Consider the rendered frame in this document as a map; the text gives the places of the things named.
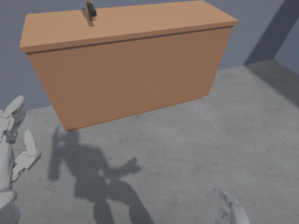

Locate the tap lever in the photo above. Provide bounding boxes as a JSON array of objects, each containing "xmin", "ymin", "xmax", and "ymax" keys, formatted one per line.
[{"xmin": 87, "ymin": 3, "xmax": 97, "ymax": 17}]

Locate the counter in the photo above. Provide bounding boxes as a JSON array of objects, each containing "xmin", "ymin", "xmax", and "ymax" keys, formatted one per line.
[{"xmin": 19, "ymin": 0, "xmax": 239, "ymax": 132}]

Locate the robot right hand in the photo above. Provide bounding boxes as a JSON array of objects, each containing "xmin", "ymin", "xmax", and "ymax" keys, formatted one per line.
[{"xmin": 215, "ymin": 189, "xmax": 250, "ymax": 224}]

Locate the left robot forearm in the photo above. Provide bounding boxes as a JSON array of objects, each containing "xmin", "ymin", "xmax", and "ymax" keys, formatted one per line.
[{"xmin": 0, "ymin": 189, "xmax": 21, "ymax": 224}]

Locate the robot left hand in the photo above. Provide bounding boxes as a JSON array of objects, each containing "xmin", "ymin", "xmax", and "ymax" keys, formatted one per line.
[{"xmin": 0, "ymin": 95, "xmax": 41, "ymax": 191}]

